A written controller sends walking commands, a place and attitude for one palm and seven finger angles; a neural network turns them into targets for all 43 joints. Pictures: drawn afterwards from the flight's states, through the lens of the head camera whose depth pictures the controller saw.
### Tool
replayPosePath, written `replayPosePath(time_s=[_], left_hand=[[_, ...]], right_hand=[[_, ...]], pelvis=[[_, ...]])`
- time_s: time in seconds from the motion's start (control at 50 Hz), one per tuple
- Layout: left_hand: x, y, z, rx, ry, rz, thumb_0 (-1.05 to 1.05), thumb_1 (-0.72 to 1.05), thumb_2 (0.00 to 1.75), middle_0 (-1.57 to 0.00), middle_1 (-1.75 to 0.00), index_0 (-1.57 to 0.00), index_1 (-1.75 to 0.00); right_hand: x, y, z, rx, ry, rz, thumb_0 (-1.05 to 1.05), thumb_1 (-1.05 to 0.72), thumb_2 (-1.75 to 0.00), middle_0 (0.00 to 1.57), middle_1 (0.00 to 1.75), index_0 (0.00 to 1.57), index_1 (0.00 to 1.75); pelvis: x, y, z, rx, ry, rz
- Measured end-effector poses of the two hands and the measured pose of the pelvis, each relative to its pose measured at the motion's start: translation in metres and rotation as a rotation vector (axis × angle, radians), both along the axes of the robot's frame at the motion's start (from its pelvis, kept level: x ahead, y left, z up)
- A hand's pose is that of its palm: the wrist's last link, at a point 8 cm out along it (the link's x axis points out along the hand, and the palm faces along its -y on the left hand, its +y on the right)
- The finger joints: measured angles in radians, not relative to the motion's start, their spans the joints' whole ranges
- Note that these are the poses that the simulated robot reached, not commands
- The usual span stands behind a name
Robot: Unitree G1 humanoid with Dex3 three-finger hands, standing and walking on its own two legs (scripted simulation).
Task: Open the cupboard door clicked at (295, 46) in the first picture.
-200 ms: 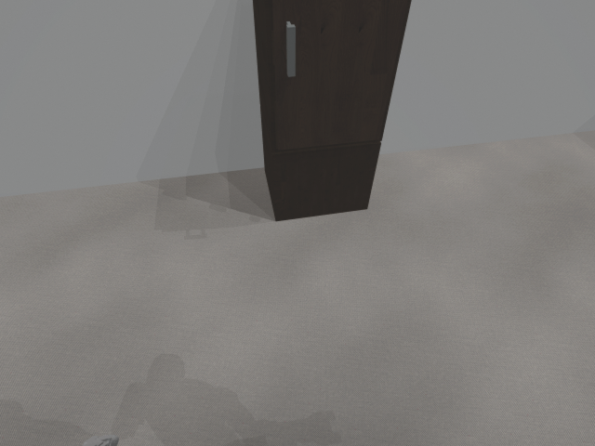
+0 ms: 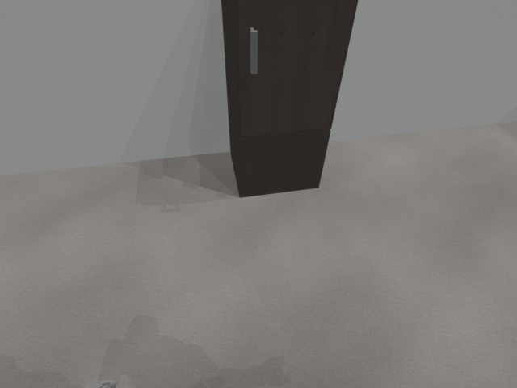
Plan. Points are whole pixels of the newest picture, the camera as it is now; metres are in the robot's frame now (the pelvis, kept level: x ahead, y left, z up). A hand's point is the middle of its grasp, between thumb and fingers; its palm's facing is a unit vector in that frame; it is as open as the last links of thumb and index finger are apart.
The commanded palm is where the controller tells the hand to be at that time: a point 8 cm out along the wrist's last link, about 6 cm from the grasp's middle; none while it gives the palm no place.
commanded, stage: stand and wait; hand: left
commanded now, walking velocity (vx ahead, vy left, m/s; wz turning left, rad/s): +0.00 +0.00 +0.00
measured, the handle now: (253, 50) +1.20 +0.09 +0.04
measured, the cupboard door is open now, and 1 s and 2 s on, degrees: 0 0 0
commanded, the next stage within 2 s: look at it before walking up in 0.62 s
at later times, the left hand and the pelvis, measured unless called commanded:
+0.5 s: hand out of the picture +0.03 +0.24 -0.16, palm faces -0.02 -0.95 -0.33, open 7.4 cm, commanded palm none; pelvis -0.02 -0.01 +0.00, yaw +0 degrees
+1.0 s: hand out of the picture +0.06 +0.23 -0.15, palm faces -0.02 -0.95 -0.32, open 7.4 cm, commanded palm none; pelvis -0.01 -0.01 +0.00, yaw +0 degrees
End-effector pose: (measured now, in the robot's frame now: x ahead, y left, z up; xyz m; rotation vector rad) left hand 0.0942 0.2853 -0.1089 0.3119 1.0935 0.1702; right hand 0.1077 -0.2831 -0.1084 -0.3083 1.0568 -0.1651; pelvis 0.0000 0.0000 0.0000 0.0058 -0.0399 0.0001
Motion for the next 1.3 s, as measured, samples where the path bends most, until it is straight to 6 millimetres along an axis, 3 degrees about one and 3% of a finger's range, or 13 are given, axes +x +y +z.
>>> replayPosePath(time_s=[0.32,0.5,1.3], left_hand=[[-0.054,-0.004,-0.011,-0.008,0.129,0.045,0.01,0.9,0.9,-0.2,-0.3,-0.21,-0.3],[-0.066,-0.002,-0.011,-0.002,0.156,0.053,0.01,0.9,0.9,-0.2,-0.3,-0.21,-0.3],[-0.04,-0.004,-0.008,-0.004,0.132,0.041,0.01,0.9,0.9,-0.2,-0.3,-0.21,-0.3]], right_hand=[[-0.055,-0.011,-0.009,-0.007,0.145,-0.044,0.01,-0.9,-0.89,0.2,0.3,0.2,0.3],[-0.074,-0.014,-0.012,-0.006,0.191,-0.06,0.01,-0.9,-0.89,0.2,0.3,0.2,0.3],[-0.041,-0.013,-0.007,-0.005,0.156,-0.042,0.01,-0.91,-0.89,0.2,0.3,0.2,0.3]], pelvis=[[-0.012,-0.006,0.003,-0.003,-0.004,0.003],[-0.016,-0.007,0.003,-0.003,-0.003,0.003],[-0.003,-0.008,0.006,-0.003,0.008,0.002]])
